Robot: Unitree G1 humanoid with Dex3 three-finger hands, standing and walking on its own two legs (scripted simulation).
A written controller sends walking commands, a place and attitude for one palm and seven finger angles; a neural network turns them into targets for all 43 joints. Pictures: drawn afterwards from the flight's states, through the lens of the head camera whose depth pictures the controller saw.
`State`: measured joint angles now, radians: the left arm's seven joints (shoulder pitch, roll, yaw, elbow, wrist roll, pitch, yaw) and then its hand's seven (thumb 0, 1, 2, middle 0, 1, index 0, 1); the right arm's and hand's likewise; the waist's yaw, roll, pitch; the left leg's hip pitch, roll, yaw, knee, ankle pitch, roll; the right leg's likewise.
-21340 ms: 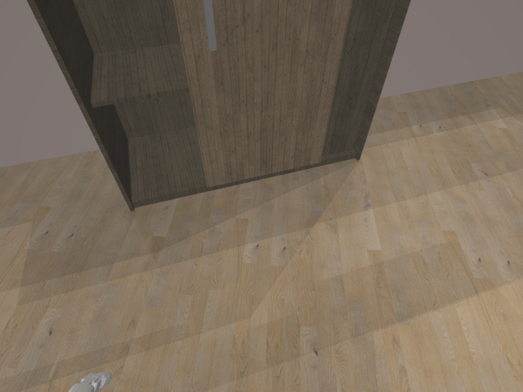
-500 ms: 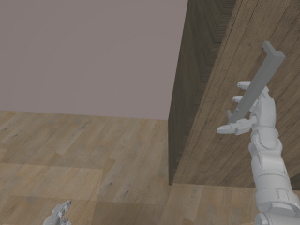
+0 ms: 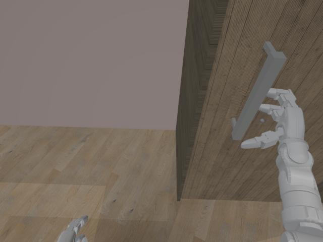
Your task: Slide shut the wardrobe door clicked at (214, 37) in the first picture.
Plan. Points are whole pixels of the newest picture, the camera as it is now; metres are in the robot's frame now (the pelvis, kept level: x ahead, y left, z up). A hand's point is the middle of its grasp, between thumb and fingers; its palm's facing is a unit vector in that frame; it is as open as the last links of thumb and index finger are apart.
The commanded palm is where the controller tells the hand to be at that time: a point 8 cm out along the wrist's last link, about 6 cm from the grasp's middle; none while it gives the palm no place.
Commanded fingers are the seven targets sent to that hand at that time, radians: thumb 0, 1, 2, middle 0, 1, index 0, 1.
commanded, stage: slip the hand off the handle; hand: right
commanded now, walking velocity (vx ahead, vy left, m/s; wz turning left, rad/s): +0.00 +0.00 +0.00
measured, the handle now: (250, 97) +0.44 -0.19 +0.14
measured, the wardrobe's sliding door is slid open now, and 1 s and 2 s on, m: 0.00 0.00 0.00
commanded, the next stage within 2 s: draw the hand back to the body in 0.86 s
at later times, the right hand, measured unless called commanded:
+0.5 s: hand (278, 141) +0.34 -0.25 +0.10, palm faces +0.22 +0.97 -0.14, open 14.7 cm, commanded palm +0.30 -0.29 +0.12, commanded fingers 0.00 0.55 -0.20 0.25 1.15 0.25 1.15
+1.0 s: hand (298, 178) +0.24 -0.25 +0.11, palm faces +0.24 +0.96 -0.15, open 14.7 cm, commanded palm +0.22 -0.29 +0.12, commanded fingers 0.00 0.55 -0.20 0.25 1.15 0.25 1.15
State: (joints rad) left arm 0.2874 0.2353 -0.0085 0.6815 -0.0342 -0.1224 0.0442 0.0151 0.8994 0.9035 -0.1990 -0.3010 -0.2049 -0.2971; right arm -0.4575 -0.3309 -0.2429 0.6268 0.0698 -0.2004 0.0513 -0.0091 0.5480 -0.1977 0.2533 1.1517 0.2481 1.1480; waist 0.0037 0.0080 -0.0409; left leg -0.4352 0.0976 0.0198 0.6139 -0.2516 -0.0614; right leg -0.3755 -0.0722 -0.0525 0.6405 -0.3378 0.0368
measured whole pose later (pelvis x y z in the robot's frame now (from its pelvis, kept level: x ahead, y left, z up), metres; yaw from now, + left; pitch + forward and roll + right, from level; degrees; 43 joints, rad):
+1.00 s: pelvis -0.01 +0.02 +0.00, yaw -2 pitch +0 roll +0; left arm 0.24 0.25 -0.03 0.62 -0.04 -0.20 0.09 0.02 0.90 0.90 -0.20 -0.30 -0.20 -0.30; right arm 0.04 -0.34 -0.33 0.15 0.22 -0.14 0.22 -0.01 0.55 -0.20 0.25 1.15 0.25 1.15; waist -0.06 -0.03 -0.04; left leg -0.38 0.08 0.07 0.66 -0.28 -0.03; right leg -0.34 -0.09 0.01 0.68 -0.34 0.06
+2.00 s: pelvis +0.02 +0.00 +0.02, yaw +0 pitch -5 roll +0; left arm 0.21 0.22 -0.01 0.68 0.02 -0.21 0.09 0.02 0.90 0.90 -0.20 -0.30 -0.21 -0.30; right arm 0.36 -0.32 -0.32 -0.29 0.06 -0.10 -0.09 0.00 -0.26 -0.59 0.23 0.67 0.22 0.67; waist -0.08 -0.04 0.04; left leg -0.13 0.08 0.04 0.43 -0.21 -0.06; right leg -0.07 -0.08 -0.05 0.45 -0.29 0.04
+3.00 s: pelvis -0.02 -0.01 +0.01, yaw +3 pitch -1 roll +0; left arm 0.18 0.22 0.01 0.56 0.01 -0.07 0.08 0.02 0.90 0.90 -0.20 -0.30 -0.20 -0.30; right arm 0.49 -0.39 -0.41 -0.42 0.03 -0.21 -0.10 0.02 -0.89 -0.90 0.21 0.30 0.21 0.30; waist -0.02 0.00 0.05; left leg -0.30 0.09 -0.04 0.43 -0.13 -0.09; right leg -0.22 -0.06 -0.12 0.49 -0.25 0.01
